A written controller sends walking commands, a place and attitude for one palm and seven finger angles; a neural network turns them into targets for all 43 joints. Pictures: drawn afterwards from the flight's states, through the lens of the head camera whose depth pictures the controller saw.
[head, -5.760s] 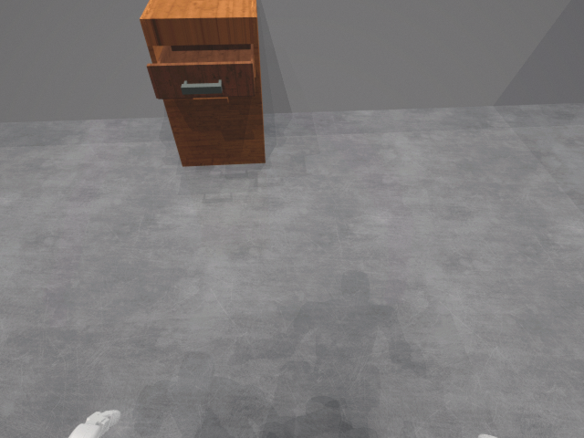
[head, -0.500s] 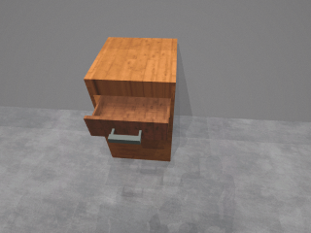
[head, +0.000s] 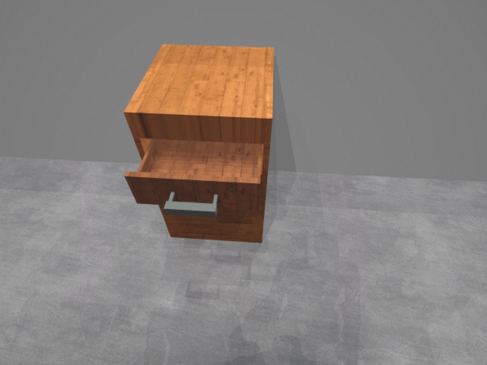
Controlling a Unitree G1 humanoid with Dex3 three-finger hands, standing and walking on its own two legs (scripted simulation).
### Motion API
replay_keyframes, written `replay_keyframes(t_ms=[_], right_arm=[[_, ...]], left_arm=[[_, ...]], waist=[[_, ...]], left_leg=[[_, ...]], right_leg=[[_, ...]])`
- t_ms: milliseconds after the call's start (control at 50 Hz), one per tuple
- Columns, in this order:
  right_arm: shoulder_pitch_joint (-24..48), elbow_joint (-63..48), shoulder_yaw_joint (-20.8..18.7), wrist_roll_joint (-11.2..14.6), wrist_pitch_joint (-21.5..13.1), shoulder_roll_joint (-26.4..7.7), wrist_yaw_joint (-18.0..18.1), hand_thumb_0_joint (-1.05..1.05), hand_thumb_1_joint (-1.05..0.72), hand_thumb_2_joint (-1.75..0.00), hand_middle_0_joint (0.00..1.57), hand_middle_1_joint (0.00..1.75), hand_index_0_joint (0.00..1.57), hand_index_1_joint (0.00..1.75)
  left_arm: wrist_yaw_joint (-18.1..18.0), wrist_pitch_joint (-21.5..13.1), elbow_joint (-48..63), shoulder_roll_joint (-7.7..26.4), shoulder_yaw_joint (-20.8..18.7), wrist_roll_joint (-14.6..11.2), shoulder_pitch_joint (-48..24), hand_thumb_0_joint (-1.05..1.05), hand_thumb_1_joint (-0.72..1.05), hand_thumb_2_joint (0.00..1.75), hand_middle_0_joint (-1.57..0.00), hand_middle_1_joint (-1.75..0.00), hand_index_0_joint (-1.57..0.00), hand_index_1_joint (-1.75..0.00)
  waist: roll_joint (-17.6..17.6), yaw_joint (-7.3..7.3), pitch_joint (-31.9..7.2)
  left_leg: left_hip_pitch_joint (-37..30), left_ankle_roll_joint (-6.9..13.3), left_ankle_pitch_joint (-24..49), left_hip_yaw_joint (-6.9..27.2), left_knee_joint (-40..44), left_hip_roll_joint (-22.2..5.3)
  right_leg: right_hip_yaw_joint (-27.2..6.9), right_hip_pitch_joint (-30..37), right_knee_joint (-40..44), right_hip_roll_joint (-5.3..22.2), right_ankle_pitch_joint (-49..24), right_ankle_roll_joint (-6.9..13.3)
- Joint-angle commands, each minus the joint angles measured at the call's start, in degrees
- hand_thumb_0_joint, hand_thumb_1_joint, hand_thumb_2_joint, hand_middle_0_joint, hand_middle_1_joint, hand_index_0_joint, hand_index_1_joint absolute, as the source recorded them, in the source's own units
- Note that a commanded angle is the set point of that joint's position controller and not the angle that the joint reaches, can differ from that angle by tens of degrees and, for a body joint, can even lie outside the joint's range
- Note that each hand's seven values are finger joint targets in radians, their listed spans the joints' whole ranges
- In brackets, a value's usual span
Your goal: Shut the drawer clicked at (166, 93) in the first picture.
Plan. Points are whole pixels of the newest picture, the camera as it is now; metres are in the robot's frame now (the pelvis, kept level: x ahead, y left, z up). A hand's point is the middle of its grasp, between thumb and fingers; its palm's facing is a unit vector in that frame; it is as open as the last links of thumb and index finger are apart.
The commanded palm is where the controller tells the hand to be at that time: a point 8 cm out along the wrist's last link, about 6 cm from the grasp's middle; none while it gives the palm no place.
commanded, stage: look again from close up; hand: left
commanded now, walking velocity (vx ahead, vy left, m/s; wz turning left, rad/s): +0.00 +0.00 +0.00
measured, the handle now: (192, 202) +0.57 +0.18 -0.22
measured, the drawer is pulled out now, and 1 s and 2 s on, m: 0.16 0.16 0.16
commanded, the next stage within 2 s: shuffle to correct the standing spot in 0.38 s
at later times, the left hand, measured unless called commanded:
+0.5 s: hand out of the picture +0.03 +0.21 -0.18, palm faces +0.02 -0.98 -0.17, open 7.4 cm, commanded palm none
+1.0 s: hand out of the picture +0.04 +0.17 -0.18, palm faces +0.05 -0.99 -0.14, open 7.4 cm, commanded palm none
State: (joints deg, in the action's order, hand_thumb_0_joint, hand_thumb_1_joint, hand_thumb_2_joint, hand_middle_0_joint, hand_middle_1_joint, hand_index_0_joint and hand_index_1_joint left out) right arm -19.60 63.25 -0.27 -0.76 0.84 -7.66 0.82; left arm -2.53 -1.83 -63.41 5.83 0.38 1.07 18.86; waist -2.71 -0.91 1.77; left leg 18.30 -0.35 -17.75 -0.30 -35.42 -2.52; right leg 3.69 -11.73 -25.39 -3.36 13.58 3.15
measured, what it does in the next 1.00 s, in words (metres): walks ahead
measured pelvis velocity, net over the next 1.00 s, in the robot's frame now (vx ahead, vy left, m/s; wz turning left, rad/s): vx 0.10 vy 0.02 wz -0.01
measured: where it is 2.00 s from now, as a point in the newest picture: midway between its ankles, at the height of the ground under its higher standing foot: outside the picture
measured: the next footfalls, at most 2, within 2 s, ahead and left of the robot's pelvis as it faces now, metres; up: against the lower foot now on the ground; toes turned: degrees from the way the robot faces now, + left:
left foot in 1.08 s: +0.21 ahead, +0.13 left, +0.00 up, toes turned +5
right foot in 1.42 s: +0.18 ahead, -0.12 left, +0.00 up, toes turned -5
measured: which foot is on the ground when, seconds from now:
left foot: down 0.00-0.82, up 0.84-1.00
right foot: down 0.00-1.00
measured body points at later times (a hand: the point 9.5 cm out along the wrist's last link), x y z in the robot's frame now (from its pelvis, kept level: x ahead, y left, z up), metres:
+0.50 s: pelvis +0.03 +0.05 +0.00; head +0.04 +0.06 +0.45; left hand +0.03 +0.27 -0.16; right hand +0.03 -0.18 -0.15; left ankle +0.01 +0.12 -0.74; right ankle +0.00 -0.09 -0.74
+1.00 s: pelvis +0.10 +0.02 +0.00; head +0.13 +0.03 +0.45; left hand +0.04 +0.22 -0.17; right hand +0.11 -0.21 -0.15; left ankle +0.10 +0.12 -0.70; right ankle +0.02 -0.07 -0.74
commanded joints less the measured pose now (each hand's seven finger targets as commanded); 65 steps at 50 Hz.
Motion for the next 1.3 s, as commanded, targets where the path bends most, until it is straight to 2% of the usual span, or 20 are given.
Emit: replay_keyframes(t_ms=[0, 100, 180, 460, 600, 700, 760, 800, 820, 860, 980, 1020, 1040, 1060, 1080, 1100, 1120, 1160, 1220, 1280], right_arm=[[-4.8, -3.8, 0.3, -0.2, -2.0, -1.8, -0.2, 0.00, -0.90, -0.90, 0.20, 0.30, 0.20, 0.30], [-2.2, -4.0, 0.6, -0.3, -3.0, -4.5, 0.7, 0.00, -0.90, -0.90, 0.20, 0.30, 0.20, 0.30], [-1.6, -3.8, 0.6, -0.2, -2.9, -5.9, 0.8, 0.00, -0.90, -0.90, 0.20, 0.30, 0.20, 0.30], [-1.1, -2.2, 0.7, 0.0, -3.3, -7.4, 1.3, 0.00, -0.90, -0.90, 0.20, 0.30, 0.20, 0.30], [-2.6, -1.6, -0.6, -0.5, -2.3, -9.4, 1.3, 0.00, -0.90, -0.90, 0.20, 0.30, 0.20, 0.30], [-3.4, -1.6, -1.0, -0.7, -2.9, -8.8, 1.5, 0.00, -0.90, -0.90, 0.20, 0.30, 0.20, 0.30], [-0.8, -2.7, -0.5, -0.2, -3.6, -6.2, 1.3, 0.00, -0.90, -0.90, 0.20, 0.30, 0.20, 0.30], [1.8, -4.3, -0.3, -0.2, -3.8, -3.6, 0.7, 0.00, -0.90, -0.90, 0.20, 0.30, 0.20, 0.30], [4.9, -5.5, -0.6, -0.3, -3.4, -4.0, 0.6, 0.00, -0.90, -0.90, 0.20, 0.30, 0.20, 0.30], [8.2, -6.4, -1.1, -0.3, -3.6, -3.6, 0.1, 0.00, -0.90, -0.90, 0.20, 0.30, 0.20, 0.30], [2.9, -4.7, -0.8, -0.1, -2.8, -0.6, -1.0, 0.00, -0.90, -0.90, 0.20, 0.30, 0.20, 0.30], [-5.2, -1.7, -0.9, -0.4, -3.5, -1.7, -0.5, 0.00, -0.90, -0.90, 0.20, 0.30, 0.20, 0.30], [-9.4, -0.5, -1.5, -0.7, -3.9, -5.2, 0.3, 0.00, -0.90, -0.90, 0.20, 0.30, 0.20, 0.30], [-11.8, -0.8, -2.1, -1.1, -4.2, -10.3, 1.0, 0.00, -0.90, -0.90, 0.20, 0.30, 0.20, 0.30], [-11.4, -1.8, -2.1, -0.4, -3.5, -12.0, 1.6, 0.00, -0.90, -0.90, 0.20, 0.30, 0.20, 0.30], [-6.3, -3.6, -1.9, -0.3, -2.6, -11.8, 1.5, 0.00, -0.90, -0.90, 0.20, 0.30, 0.20, 0.30], [-1.0, -4.8, -1.1, -0.4, -2.7, -10.2, 2.0, 0.00, -0.90, -0.90, 0.20, 0.30, 0.20, 0.30], [3.7, -5.3, -0.2, -0.5, -2.7, -7.5, 2.2, 0.00, -0.90, -0.90, 0.20, 0.30, 0.20, 0.30], [4.5, -5.7, -1.4, -0.5, -1.8, -9.4, 2.2, 0.00, -0.90, -0.90, 0.20, 0.30, 0.20, 0.30], [4.8, -6.7, -2.7, -0.8, -0.9, -11.1, 1.8, 0.00, -0.90, -0.90, 0.20, 0.30, 0.20, 0.30]], left_arm=[[-0.6, -1.5, 4.3, 8.8, -1.8, -0.1, -0.3, 0.00, 0.90, 0.90, -0.20, -0.30, -0.20, -0.30], [-0.3, -0.2, 3.2, 6.4, -0.9, -0.5, 2.8, 0.00, 0.90, 0.90, -0.20, -0.30, -0.20, -0.30], [-0.1, 0.2, 3.1, 6.5, -0.7, -0.4, 2.7, 0.00, 0.90, 0.90, -0.20, -0.30, -0.20, -0.30], [0.1, 0.8, 2.4, 7.7, -0.6, -0.4, 1.9, 0.00, 0.90, 0.90, -0.20, -0.30, -0.20, -0.30], [1.3, 1.5, 2.5, 6.0, -0.6, 0.9, 0.8, 0.00, 0.90, 0.90, -0.20, -0.30, -0.20, -0.30], [2.0, 0.5, 2.3, 5.0, -1.1, 0.7, 2.2, 0.00, 0.90, 0.90, -0.20, -0.30, -0.20, -0.30], [1.6, -0.4, 0.2, 6.4, -1.8, 0.4, 8.1, 0.00, 0.90, 0.90, -0.20, -0.30, -0.20, -0.30], [1.0, -1.0, -1.7, 10.7, -2.8, 0.2, 13.3, 0.00, 0.90, 0.90, -0.20, -0.30, -0.20, -0.30], [0.7, -1.2, -2.3, 10.9, -3.0, 0.2, 15.9, 0.00, 0.90, 0.90, -0.20, -0.30, -0.20, -0.30], [0.0, -1.6, -2.0, 9.2, -2.9, 0.9, 15.2, 0.00, 0.90, 0.90, -0.20, -0.30, -0.20, -0.30], [0.6, -1.4, 0.4, 9.7, -2.7, 0.6, 5.8, 0.00, 0.90, 0.90, -0.20, -0.30, -0.20, -0.30], [0.9, -1.3, 0.1, 9.0, -2.7, 0.2, 4.9, 0.00, 0.90, 0.90, -0.20, -0.30, -0.20, -0.30], [0.9, -1.1, 0.4, 7.5, -2.4, -0.1, 5.7, 0.00, 0.90, 0.90, -0.20, -0.30, -0.20, -0.30], [0.9, -0.9, 0.9, 4.9, -2.0, -0.7, 8.0, 0.00, 0.90, 0.90, -0.20, -0.30, -0.20, -0.30], [0.6, -0.5, 1.8, 5.4, -1.9, -0.8, 8.7, 0.00, 0.90, 0.90, -0.20, -0.30, -0.20, -0.30], [0.3, 0.2, 2.3, 5.9, -2.3, -0.2, 7.6, 0.00, 0.90, 0.90, -0.20, -0.30, -0.20, -0.30], [-0.1, 1.1, 2.0, 4.2, -2.0, -0.2, 5.9, 0.00, 0.90, 0.90, -0.20, -0.30, -0.20, -0.30], [0.5, 2.1, 1.5, 4.3, -1.9, -0.1, 5.0, 0.00, 0.90, 0.90, -0.20, -0.30, -0.20, -0.30], [0.9, 3.3, 2.0, 4.0, -2.0, -0.2, 5.2, 0.00, 0.90, 0.90, -0.20, -0.30, -0.20, -0.30], [0.8, 3.7, 4.4, 4.0, -2.2, 0.1, 3.1, 0.00, 0.90, 0.90, -0.20, -0.30, -0.20, -0.30]], waist=[[5.6, -1.85, -1.5], [-2.6, 1.32, 2.1], [3.1, 1.17, 3.9], [1.7, 1.13, -0.5], [-2.3, -0.07, 7.1], [-1.8, 0.58, 3.0], [4.7, 3.15, -0.1], [18.0, 4.39, 1.9], [17.9, 6.15, 3.3], [10.2, 5.73, 5.8], [8.0, -0.85, 4.0], [6.0, -3.97, 1.0], [0.2, -4.70, -2.3], [-12.7, -3.85, -6.7], [-12.8, -2.81, -9.5], [-7.0, -1.27, -5.9], [-10.7, 0.49, -1.1], [-7.8, 1.89, 3.6], [-3.2, 2.04, 0.7], [-3.9, 1.50, -2.0]], left_leg=[[-6.3, 0.5, 3.1, -0.6, 4.9, 0.2], [-1.4, 3.2, 12.5, 5.6, 12.7, -4.4], [-1.4, 3.4, 9.2, 5.5, 14.4, -3.9], [-8.3, 3.9, 22.6, 4.6, 14.2, -3.9], [-6.2, 8.2, -8.4, 13.2, 22.9, -9.2], [-10.4, 10.8, 9.1, 11.5, 16.7, -10.8], [0.9, 6.6, 9.3, 2.2, 6.8, -4.5], [13.3, 3.3, -8.0, -6.2, -7.9, 2.8], [18.3, 3.1, -16.8, -5.4, -16.8, 2.3], [23.1, 3.4, -15.9, -1.9, -25.8, 0.3], [0.9, 2.8, -0.5, -6.9, -5.6, 1.4], [-10.4, 2.9, 7.5, -7.5, 4.4, 2.6], [-17.2, 4.3, 17.1, -1.1, 7.5, -2.3], [-21.8, 10.8, 35.9, 16.1, 11.2, -16.7], [-21.3, 16.3, 49.2, 23.2, 15.0, -23.6], [-12.6, 17.1, 44.4, 17.6, 15.4, -23.0], [-4.7, 15.6, 43.9, 16.8, 17.2, -21.9], [1.8, 12.4, 41.2, 9.1, 18.1, -16.6], [-2.4, 11.6, 37.3, 5.6, 17.2, -14.9], [-3.6, 11.7, 30.2, 5.1, 16.6, -14.7]], right_leg=[[-10.2, -4.6, 6.1, 12.9, -1.4, 3.9], [-5.8, -0.2, -0.1, 7.4, -1.9, 0.2], [-5.9, -0.5, 0.7, 7.7, -1.8, -0.5], [-4.5, 2.3, 0.4, 8.6, -6.5, -1.8], [0.0, -8.1, -7.2, 4.8, 9.8, -1.2], [0.3, -8.2, -7.6, 5.2, 9.6, -0.6], [-5.9, 7.5, -0.8, 9.5, -1.7, 1.9], [-20.2, 14.9, 5.4, 20.1, -14.5, 8.0], [-23.5, 16.6, 7.5, 23.5, -22.2, 11.9], [-22.2, 15.8, 7.8, 23.8, -29.3, 13.9], [-6.0, -1.2, 7.3, 14.4, -15.6, 6.7], [-2.6, -2.4, -3.2, 10.7, -18.8, 4.3], [-1.7, -4.6, -13.8, 8.6, -17.2, 2.2], [2.3, -12.0, -26.6, 3.3, 4.9, -0.9], [-1.7, -13.4, -35.2, 2.3, 22.1, -1.1], [-3.3, -10.5, -36.2, 4.6, 22.6, -0.5], [-4.1, -10.1, -35.7, 5.6, 20.9, -1.4], [-3.8, -6.3, -30.0, 7.6, 15.9, -2.7], [-1.3, -6.6, -24.6, 6.3, 12.7, -3.7], [-0.2, -6.4, -20.9, 5.8, 10.6, -3.9]])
